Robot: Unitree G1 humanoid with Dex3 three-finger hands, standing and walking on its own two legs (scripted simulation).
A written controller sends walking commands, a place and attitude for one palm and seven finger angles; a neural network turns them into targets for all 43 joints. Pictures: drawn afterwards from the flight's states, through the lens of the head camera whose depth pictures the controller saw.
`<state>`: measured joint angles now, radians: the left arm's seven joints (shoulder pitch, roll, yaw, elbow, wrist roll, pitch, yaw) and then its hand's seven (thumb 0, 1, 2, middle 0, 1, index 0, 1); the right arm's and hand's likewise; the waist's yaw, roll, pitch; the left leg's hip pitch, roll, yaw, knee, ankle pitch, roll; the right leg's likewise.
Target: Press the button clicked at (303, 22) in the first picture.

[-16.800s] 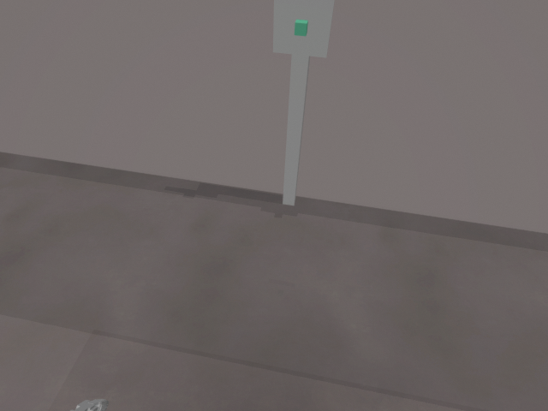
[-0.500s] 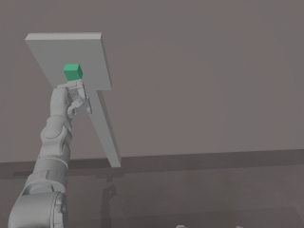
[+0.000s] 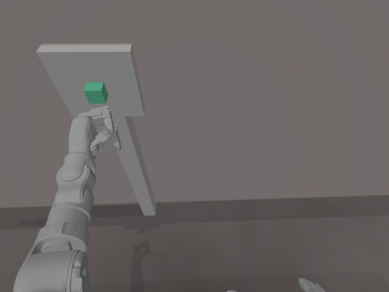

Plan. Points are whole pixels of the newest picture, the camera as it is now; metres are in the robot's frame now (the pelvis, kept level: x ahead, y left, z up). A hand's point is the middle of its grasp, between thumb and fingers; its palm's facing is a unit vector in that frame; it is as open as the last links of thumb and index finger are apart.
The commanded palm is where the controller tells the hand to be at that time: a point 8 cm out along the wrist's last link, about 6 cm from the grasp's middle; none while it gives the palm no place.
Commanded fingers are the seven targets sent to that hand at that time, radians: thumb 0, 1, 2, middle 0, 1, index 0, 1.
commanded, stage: aim a knuckle at the button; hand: left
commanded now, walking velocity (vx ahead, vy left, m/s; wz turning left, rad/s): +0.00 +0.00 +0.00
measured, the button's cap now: (96, 92) +0.51 +0.22 +0.12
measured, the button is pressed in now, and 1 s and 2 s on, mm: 0 7 0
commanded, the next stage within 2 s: press the button with the knuckle in 0.04 s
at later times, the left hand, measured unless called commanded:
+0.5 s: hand (116, 127) +0.43 +0.17 +0.09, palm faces +0.06 -1.00 -0.01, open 3.1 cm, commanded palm +0.41 +0.22 +0.09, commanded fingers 0.00 0.90 0.90 -1.30 -1.50 -1.30 -1.50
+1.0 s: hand (116, 115) +0.47 +0.18 +0.09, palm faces +0.05 -1.00 -0.01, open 3.4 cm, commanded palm +0.45 +0.23 +0.09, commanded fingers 0.00 0.90 0.90 -1.30 -1.50 -1.30 -1.50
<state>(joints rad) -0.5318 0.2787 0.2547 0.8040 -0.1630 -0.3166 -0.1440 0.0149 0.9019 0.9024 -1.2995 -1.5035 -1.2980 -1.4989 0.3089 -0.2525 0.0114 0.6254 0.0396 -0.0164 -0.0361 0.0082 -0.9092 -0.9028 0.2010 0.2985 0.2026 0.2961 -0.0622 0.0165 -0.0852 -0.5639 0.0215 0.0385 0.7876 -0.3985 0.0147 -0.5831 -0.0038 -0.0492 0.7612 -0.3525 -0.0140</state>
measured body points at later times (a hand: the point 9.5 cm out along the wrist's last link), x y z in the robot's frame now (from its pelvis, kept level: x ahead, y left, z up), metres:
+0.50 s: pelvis +0.00 +0.00 +0.00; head +0.05 +0.00 +0.45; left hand +0.42 +0.22 +0.09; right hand +0.08 -0.26 -0.12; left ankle -0.01 +0.11 -0.71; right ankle +0.01 -0.11 -0.71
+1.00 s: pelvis -0.01 +0.00 -0.01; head +0.07 +0.01 +0.43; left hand +0.46 +0.23 +0.10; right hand +0.02 -0.27 -0.13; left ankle -0.01 +0.11 -0.71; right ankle +0.01 -0.11 -0.71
